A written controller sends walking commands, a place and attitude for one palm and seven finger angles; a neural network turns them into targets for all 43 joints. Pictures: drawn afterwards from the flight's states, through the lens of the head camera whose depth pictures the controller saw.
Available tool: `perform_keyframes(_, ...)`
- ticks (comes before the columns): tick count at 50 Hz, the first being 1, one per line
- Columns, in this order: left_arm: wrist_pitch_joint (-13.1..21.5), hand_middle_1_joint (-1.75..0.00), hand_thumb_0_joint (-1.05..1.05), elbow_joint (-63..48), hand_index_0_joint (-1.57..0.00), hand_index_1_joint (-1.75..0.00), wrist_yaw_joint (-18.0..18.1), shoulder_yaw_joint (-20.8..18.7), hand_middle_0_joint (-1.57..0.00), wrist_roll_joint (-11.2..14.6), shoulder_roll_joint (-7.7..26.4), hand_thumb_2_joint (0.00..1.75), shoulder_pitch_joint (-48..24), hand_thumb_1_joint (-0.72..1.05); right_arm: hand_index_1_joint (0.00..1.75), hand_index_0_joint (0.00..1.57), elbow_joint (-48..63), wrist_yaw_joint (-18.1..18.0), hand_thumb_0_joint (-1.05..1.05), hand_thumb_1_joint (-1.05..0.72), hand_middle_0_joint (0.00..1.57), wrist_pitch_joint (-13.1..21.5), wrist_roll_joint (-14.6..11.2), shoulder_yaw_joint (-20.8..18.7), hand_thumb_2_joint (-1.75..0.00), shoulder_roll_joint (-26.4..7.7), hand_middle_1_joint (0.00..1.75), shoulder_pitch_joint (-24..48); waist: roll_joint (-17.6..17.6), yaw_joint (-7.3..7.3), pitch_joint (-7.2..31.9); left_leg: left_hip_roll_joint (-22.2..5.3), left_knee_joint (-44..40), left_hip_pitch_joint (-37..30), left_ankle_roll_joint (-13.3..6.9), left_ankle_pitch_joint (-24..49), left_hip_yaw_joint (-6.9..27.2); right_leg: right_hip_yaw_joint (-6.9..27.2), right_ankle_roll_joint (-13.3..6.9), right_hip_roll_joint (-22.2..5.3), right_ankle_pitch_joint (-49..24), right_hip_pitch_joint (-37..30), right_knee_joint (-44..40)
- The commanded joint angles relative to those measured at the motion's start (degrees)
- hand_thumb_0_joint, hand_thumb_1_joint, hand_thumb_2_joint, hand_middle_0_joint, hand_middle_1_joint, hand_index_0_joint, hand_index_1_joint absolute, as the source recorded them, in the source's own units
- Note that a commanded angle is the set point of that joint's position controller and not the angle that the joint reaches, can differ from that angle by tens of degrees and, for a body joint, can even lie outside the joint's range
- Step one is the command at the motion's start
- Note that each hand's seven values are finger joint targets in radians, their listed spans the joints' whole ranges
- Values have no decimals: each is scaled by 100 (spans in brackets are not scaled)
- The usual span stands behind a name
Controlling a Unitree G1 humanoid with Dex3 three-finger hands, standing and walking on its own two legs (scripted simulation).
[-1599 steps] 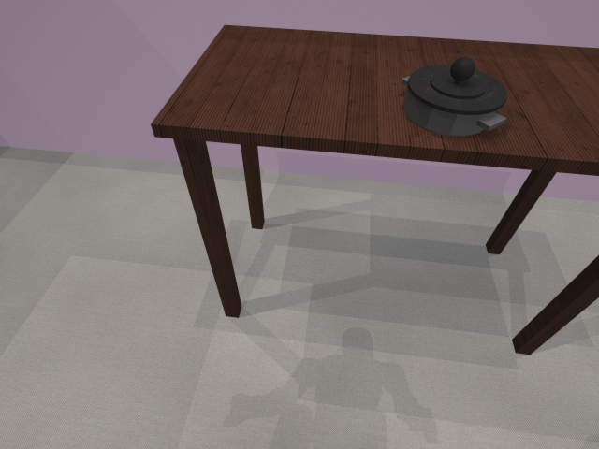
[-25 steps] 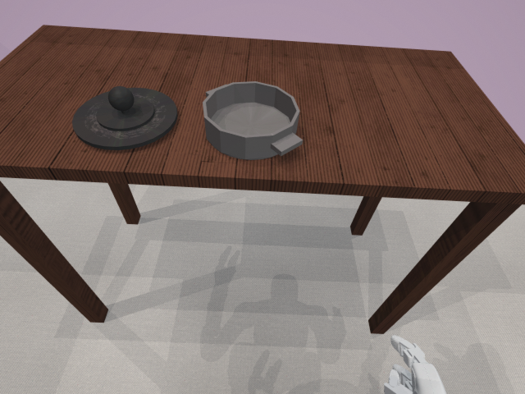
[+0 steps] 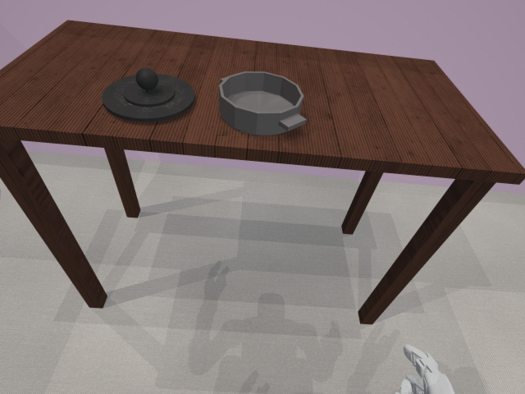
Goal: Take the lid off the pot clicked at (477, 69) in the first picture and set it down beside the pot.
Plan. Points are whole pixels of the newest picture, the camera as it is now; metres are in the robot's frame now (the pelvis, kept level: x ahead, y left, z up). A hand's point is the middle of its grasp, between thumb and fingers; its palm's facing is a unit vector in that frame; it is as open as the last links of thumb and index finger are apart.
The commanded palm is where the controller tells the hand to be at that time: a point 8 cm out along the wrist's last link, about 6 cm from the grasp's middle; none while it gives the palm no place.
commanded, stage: step back with the hand held close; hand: left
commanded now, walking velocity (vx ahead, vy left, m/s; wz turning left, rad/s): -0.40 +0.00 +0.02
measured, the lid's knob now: (147, 79) +0.67 +0.28 +0.14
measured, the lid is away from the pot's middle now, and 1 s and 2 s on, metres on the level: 0.24 0.24 0.24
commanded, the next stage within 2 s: stop stepping back and stand still in 0.08 s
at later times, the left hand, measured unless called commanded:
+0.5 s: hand out of the picture +0.08 +0.27 +0.36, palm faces +0.60 -0.79 -0.16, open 7.4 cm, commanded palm +0.02 +0.30 +0.31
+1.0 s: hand out of the picture +0.10 +0.31 +0.33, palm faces +0.59 -0.77 -0.24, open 7.4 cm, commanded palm none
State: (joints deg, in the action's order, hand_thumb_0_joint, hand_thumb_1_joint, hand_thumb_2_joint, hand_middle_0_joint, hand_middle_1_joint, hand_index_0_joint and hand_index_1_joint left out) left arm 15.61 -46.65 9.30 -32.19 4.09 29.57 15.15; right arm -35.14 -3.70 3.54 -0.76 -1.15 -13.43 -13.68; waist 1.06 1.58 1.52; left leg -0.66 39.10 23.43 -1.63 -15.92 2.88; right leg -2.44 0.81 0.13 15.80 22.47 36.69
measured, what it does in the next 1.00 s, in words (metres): walks backwards: right foot, then right foot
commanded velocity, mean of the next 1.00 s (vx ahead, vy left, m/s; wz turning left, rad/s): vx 0.06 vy -0.05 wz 0.00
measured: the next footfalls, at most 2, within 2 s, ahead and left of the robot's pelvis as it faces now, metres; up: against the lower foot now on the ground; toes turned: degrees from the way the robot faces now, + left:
right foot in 0.24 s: -0.03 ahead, -0.15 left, +0.00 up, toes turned -2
right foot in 0.60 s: -0.10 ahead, -0.07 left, +0.00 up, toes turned -1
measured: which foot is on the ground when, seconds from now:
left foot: down 0.00-0.60, up 0.62-0.80, down 0.82-1.00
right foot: up 0.00-0.22, down 0.24-0.38, up 0.40-0.58, down 0.60-0.82, up 0.84-1.00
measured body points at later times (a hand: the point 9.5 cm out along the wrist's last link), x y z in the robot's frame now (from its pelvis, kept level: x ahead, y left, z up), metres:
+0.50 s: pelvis -0.11 +0.02 +0.01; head -0.14 +0.05 +0.46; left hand +0.04 +0.31 +0.36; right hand +0.03 -0.22 -0.06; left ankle -0.01 +0.10 -0.72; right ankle -0.12 -0.11 -0.67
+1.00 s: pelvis -0.13 +0.05 +0.02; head -0.14 +0.07 +0.47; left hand +0.06 +0.35 +0.34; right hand +0.03 -0.16 -0.06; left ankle -0.12 +0.17 -0.72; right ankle -0.10 -0.07 -0.69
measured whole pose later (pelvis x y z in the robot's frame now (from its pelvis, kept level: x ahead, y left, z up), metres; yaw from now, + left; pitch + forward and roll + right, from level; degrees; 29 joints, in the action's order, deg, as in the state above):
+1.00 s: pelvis -0.13 +0.05 +0.02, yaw +1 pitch +0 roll -2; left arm 11.0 -30.4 9.3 -32.5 4.4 29.7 4.0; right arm -35.6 -1.5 6.1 -2.0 1.2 -8.3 -13.4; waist -0.6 2.0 1.5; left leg -2.0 30.3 15.4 0.1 -14.9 2.1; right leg -1.4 -0.3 1.9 19.7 23.7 43.5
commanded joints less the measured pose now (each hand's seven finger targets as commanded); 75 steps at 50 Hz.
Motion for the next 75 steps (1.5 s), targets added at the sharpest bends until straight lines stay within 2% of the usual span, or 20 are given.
perform_keyframes(1, 259, -30, 0, -357, -20, -30, 113, -618, -20, 215, 973, 90, -1107, 90, 30, 20, 646, 50, 0, -90, 20, 619, 110, -256, -90, -503, 30, 406, -1899, 124, 320, -1952, -2294, -61, -773, 1518, 1905, 810, -164, 338, 1626, 572, 2670)
perform_keyframes(8, 108, -30, 0, -1328, -20, -30, -88, -801, -20, 257, 928, 90, 158, 90, 30, 20, 958, 251, 0, -90, 20, 562, 19, -339, -90, -493, 30, 726, -1367, -70, 1216, -1245, -1916, -527, -371, 865, 908, 167, -45, 267, 775, -692, 38)
perform_keyframes(9, -1232, -30, 0, 4914, -20, -30, -909, 2248, -20, -124, -1323, 90, 1004, 90, 30, 20, -507, 183, 0, -90, 20, 549, 44, -672, -90, -1588, 30, 259, -881, 376, 901, -884, 490, 100, -159, 2419, 1215, 875, -166, -639, -1177, -238, -362)
perform_keyframes(10, -374, -30, 0, -3281, -20, -30, -384, -570, -20, 217, 1312, 90, -990, 90, 30, 20, 1403, 392, 0, -90, 20, 458, -377, -351, -90, -162, 30, 1068, 22, -263, 1836, -486, -414, -1429, 246, -769, 121, 406, -71, -414, -679, -851, -1664)
perform_keyframes(12, 167, -30, 0, -1933, -20, -30, -81, -1429, -20, 182, 2050, 90, 129, 90, 30, 20, 1208, 25, 0, -90, 20, 460, -126, -251, -90, -288, 30, 494, 1709, -100, 1041, 209, 1543, -34, 273, -1208, -267, 2176, -972, -1918, 1533, -196, -2530)
perform_keyframes(17, -51, -30, 0, -1657, -20, -30, 130, -1079, -20, 131, 1254, 90, -111, 90, 30, 20, 1015, -81, 0, -90, 20, 298, -87, -167, -90, -423, 30, 725, -331, 185, 303, -388, -500, -1317, 87, -764, 365, 840, -614, -962, 1279, 785, -1224)
perform_keyframes(19, -93, -30, 0, 12, -20, -30, 210, -855, -20, 162, 870, 90, -661, 90, 30, 20, 989, -124, 0, -90, 20, 346, -73, -91, -90, -584, 30, 699, -2602, 171, -445, -1263, -3169, 279, -166, -3212, 2147, 68, -129, 354, 1473, 142, 782)
perform_keyframes(27, -487, -30, 0, 739, -20, -30, -241, 119, -20, 78, 524, 90, -673, 90, 30, 20, 1103, 56, 0, -90, 20, 333, -146, -103, -90, -403, 30, 840, -1099, -107, 382, -563, -2532, 276, -10, -2321, 759, -292, -271, 382, 1157, -1824, -1125)
perform_keyframes(30, -348, -30, 0, -1057, -20, -30, -399, -8, -20, -1, 968, 90, 153, 90, 30, 20, 1121, 195, 0, -90, 20, 15, -48, -260, -90, -595, 30, 781, 1121, -144, 717, 326, 1701, 451, 154, -597, -468, 2363, -1016, -1697, 1528, -1030, -2863)
perform_keyframes(35, -119, -30, 0, -1722, -20, -30, -96, -778, -20, -18, 1360, 90, -124, 90, 30, 20, 1127, 98, 0, -90, 20, 53, 22, -255, -90, -462, 30, 823, 751, 12, 4, -280, 1636, 22, 95, -884, -85, 2242, -1130, -1763, 2857, 587, -3024)
perform_keyframes(39, -150, -30, 0, -683, -20, -30, 211, -400, -20, 60, 810, 90, -679, 90, 30, 20, 793, -165, 0, -90, 20, 261, 14, -50, -90, -418, 30, 636, -1660, 87, -107, -400, -1971, -1613, -132, -1196, -80, 828, -749, -545, 1816, 600, -920)
perform_keyframes(41, -108, -30, 0, -79, -20, -30, 237, -42, -20, 24, 662, 90, -1738, 90, 30, 20, 869, -133, 0, -90, 20, 437, -48, -135, -90, -503, 30, 575, -3042, 216, -507, -2088, -2905, -1515, -794, -2307, 2764, 154, -230, 362, 1603, 1707, 1789)
perform_keyframes(44, -277, -30, 0, 610, -20, -30, 94, -179, -20, 49, 1032, 90, -2256, 90, 30, 20, 782, 35, 0, -90, 20, 469, -192, -170, -90, -472, 30, 548, -1027, 100, -332, -1755, -2659, -889, -955, -1762, 2357, 624, -145, 145, 1001, 1358, 2303)
perform_keyframes(48, -441, -30, 0, 462, -20, -30, -114, -208, -20, 99, 687, 90, -487, 90, 30, 20, 1024, 121, 0, -90, 20, 401, -185, -133, -90, -454, 30, 754, -912, -76, 19, -1219, -2413, -402, -420, -1118, 835, -29, -64, 78, 222, -516, -51)
perform_keyframes(49, -1236, -30, 0, 5263, -20, -30, -777, 2420, -20, -257, -1174, 90, 355, 90, 30, 20, -152, 272, 0, -90, 20, 677, -118, -573, -90, -1407, 30, 674, -710, 286, 83, -898, -1028, -348, -144, 975, 771, 327, -136, -44, -504, -176, 144)
perform_keyframes(51, -1939, -30, 0, 5347, -20, -30, -954, 2568, -20, -441, -1694, 90, 424, 90, 30, 20, -206, 302, 0, -90, 20, 231, 3, -454, -90, -926, 30, 197, -415, 178, 434, -950, -1218, -125, -89, 701, 575, 161, -149, -83, -501, -626, -161)
perform_keyframes(57, -1643, -30, 0, 7031, -20, -30, -887, 2613, -20, -599, -772, 90, -196, 90, 30, 20, -542, 345, 0, -90, 20, -209, 205, -217, -90, -457, 30, -135, 2202, -13, -34, 25, 335, 371, 80, -262, -439, 1355, -664, -1192, -1547, -1125, -1277)
perform_keyframes(60, -1587, -30, 0, 8122, -20, -30, -762, 2808, -20, -523, -771, 90, -477, 90, 30, 20, -884, 261, 0, -90, 20, -318, 179, -261, -90, -443, 30, -256, 1255, 96, -70, -78, 175, -159, 130, -783, -322, 1275, -816, -1281, -3353, -1096, -1087)
perform_keyframes(65, -1565, -30, 0, 9167, -20, -30, -715, 2722, -20, -435, -1245, 90, 86, 90, 30, 20, -1399, 113, 0, -90, 20, -305, 193, -237, -90, -311, 30, -543, -2263, -65, 567, -750, -924, -1228, -114, 3448, 227, 350, -289, -505, -2091, -1181, -450)
perform_keyframes(75, -1579, -30, 0, 10119, -20, -30, -714, 3007, -20, -411, -1090, 90, -372, 90, 30, 20, -1712, 131, 0, -90, 20, -468, 99, -272, -90, -272, 30, -903, 26, 33, 342, -498, -1093, -1004, 50, 1240, -59, 587, -344, -688, -1945, -1487, -1158)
